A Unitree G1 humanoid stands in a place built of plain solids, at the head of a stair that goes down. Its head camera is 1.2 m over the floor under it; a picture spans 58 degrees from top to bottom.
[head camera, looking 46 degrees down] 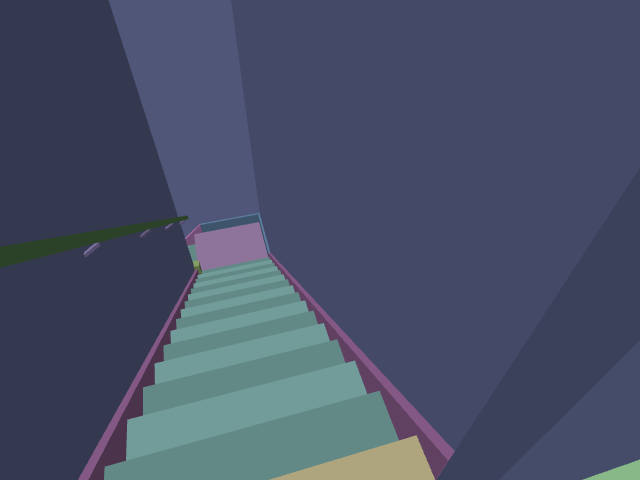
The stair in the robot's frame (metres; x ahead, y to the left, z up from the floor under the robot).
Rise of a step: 0.19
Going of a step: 0.22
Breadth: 0.87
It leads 15 degrees to the left of straight ahead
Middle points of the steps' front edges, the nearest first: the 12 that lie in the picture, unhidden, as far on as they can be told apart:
0.53 0.22 -0.19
0.74 0.28 -0.38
0.95 0.34 -0.57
1.16 0.40 -0.76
1.38 0.46 -0.95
1.59 0.52 -1.14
1.80 0.58 -1.33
2.02 0.64 -1.52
2.23 0.70 -1.71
2.44 0.76 -1.90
2.65 0.81 -2.10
2.87 0.87 -2.29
